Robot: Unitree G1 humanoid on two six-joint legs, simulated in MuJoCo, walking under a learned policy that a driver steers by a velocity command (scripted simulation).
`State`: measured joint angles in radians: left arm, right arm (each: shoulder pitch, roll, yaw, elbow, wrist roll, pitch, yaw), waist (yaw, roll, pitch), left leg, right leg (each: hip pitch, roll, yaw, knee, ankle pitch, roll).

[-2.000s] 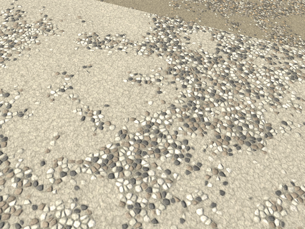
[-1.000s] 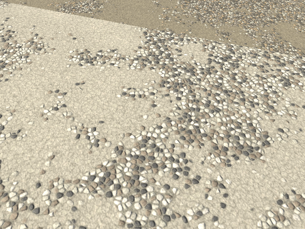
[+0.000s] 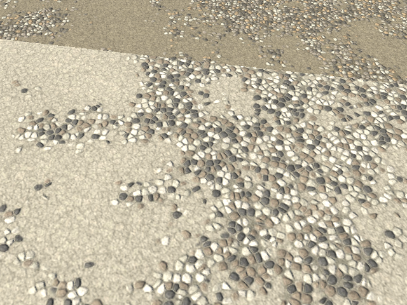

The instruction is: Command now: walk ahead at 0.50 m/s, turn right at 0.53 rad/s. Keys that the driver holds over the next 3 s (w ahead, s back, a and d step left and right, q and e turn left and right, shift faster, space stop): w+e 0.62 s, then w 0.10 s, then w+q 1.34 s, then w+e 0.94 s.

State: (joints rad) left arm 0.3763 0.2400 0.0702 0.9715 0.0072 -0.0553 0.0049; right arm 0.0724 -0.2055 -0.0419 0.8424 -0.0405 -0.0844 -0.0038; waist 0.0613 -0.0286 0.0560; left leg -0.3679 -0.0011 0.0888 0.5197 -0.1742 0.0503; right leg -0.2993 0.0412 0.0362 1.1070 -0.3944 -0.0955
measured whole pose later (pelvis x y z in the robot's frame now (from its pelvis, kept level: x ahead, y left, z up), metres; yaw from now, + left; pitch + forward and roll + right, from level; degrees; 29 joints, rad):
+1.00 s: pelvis +0.52 -0.15 -0.01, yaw -22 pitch +1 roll +0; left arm 0.43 0.25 0.04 0.94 0.04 -0.07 0.02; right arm 0.08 -0.23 -0.03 0.77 -0.03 -0.04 0.03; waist 0.04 0.01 0.04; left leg -0.47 -0.04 0.09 0.53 -0.11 0.12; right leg 0.15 0.11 0.01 0.35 -0.45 -0.10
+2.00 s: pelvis +1.03 -0.25 +0.00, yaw +13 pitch +2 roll -1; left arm 0.42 0.26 0.04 0.86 0.02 -0.07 0.01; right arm 0.04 -0.26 -0.03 0.65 -0.04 0.01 0.08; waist 0.08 0.03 0.04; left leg -0.57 0.03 0.08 0.66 -0.16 0.09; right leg 0.08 -0.03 -0.26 0.29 -0.39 0.03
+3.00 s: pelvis +1.57 -0.14 +0.01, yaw -7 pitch +2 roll -1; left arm 0.40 0.28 0.07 0.84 0.01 -0.04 -0.01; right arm 0.08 -0.26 0.00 0.71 -0.04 -0.03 0.02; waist 0.07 0.03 0.04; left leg -0.64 0.09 -0.05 0.70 -0.06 -0.06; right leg -0.05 0.15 0.15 0.31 -0.28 -0.12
